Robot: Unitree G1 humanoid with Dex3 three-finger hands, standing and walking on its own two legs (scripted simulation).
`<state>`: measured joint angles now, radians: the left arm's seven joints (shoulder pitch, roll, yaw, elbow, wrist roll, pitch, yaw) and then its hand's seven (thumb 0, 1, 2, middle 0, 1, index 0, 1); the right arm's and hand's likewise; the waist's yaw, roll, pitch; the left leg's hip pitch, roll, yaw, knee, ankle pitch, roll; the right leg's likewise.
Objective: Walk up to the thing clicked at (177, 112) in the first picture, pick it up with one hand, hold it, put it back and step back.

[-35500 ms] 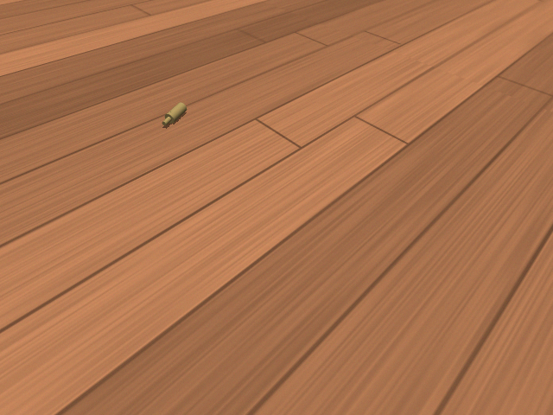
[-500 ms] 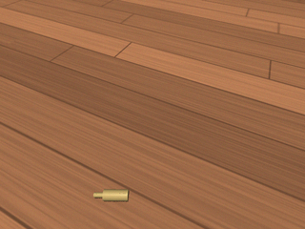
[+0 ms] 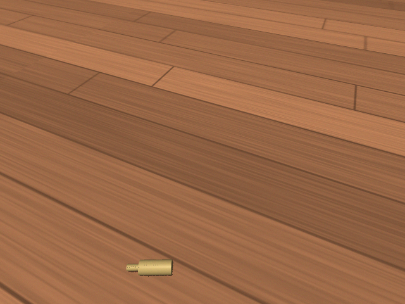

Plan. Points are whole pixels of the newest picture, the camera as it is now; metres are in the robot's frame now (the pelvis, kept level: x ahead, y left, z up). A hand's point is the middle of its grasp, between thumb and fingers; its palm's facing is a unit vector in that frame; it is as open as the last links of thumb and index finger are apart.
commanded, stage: stand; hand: left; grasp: from above
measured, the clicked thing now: (149, 267) +0.45 +0.25 -0.75
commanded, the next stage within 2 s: step back in 1.62 s
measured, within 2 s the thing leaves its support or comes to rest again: neither
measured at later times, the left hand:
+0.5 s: hand out of the picture +0.06 +0.24 -0.16, palm faces +0.01 -0.94 -0.34, open 7.4 cm
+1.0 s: hand out of the picture +0.08 +0.24 -0.16, palm faces -0.01 -0.94 -0.34, open 7.4 cm
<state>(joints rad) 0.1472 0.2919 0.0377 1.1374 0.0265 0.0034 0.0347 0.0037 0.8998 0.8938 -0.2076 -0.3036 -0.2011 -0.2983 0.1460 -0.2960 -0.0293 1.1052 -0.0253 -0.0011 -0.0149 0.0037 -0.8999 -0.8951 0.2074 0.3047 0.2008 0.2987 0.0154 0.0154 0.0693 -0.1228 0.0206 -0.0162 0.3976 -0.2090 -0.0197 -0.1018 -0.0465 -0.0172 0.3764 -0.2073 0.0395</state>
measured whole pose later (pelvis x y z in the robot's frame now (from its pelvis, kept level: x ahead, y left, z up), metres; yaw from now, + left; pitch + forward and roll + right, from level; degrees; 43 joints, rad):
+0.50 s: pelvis +0.00 +0.00 +0.00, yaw -1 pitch -3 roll +0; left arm 0.11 0.31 0.03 1.16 0.02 0.00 0.02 0.00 0.90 0.89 -0.21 -0.30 -0.20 -0.30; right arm 0.13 -0.32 -0.01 1.14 -0.02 -0.01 -0.01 0.00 -0.90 -0.90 0.21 0.30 0.20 0.30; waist 0.01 0.02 0.07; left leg -0.11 0.03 -0.01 0.35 -0.19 -0.03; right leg -0.10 -0.04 -0.01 0.34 -0.18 0.03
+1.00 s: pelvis +0.01 -0.01 +0.00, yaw -1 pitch -3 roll +0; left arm 0.10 0.32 0.03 1.15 0.01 0.00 0.01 0.00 0.90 0.89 -0.21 -0.30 -0.20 -0.30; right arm 0.11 -0.33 -0.01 1.14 -0.02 -0.01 0.00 0.00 -0.90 -0.90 0.21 0.30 0.20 0.30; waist 0.00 0.01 0.06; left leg -0.11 0.04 0.00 0.34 -0.19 -0.03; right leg -0.10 -0.03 0.00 0.34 -0.19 0.03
